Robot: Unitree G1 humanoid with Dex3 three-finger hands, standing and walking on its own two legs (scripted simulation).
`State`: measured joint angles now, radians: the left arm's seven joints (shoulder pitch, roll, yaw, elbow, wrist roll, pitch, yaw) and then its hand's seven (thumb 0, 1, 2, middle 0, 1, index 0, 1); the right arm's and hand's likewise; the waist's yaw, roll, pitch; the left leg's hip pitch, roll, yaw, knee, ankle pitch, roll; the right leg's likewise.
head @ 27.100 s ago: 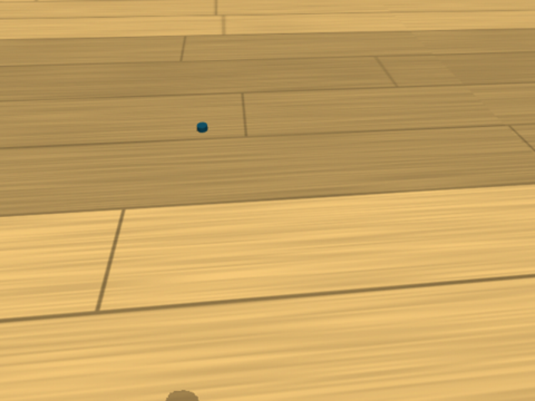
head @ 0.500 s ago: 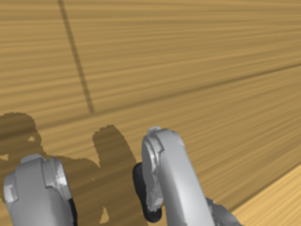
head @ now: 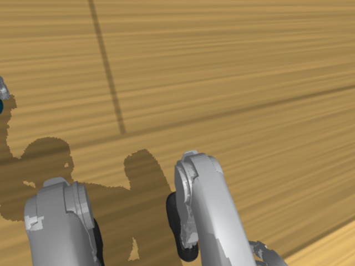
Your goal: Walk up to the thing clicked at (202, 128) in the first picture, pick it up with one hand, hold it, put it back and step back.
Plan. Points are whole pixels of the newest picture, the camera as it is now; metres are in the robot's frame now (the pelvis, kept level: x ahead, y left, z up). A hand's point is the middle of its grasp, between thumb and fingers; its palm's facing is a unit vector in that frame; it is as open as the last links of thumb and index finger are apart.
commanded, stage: lift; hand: left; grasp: from above
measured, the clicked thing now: out of the picture +0.49 +0.34 -0.18
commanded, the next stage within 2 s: hold in 1.64 s
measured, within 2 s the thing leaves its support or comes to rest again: neither
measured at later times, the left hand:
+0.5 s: hand out of the picture +0.41 +0.33 -0.04, palm faces -0.46 -0.10 -0.88, open 7.1 cm
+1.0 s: hand out of the picture +0.34 +0.30 +0.18, palm faces -0.43 -0.14 -0.89, open 7.1 cm
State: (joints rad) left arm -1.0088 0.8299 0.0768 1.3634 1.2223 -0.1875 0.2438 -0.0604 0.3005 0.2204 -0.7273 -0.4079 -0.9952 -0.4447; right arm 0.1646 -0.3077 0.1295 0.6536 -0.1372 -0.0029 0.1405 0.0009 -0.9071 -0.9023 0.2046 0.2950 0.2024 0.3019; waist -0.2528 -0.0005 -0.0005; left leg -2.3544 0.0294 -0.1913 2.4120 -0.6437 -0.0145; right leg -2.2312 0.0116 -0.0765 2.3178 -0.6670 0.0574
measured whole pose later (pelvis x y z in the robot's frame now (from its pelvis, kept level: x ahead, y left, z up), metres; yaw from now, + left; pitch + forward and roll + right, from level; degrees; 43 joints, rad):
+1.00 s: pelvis +0.01 +0.00 +0.25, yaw +7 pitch +25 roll -4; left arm -0.38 0.52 -0.08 0.63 0.97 -0.02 0.02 0.01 0.30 0.33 -0.60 -0.54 -0.93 -0.61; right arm 0.14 -0.25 -0.01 0.66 0.03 0.06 -0.02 0.01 -0.90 -0.90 0.21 0.30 0.20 0.30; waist -0.06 0.06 -0.16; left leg -1.46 0.06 -0.04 1.58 -0.56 0.00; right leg -1.40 -0.02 -0.02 1.54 -0.57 0.04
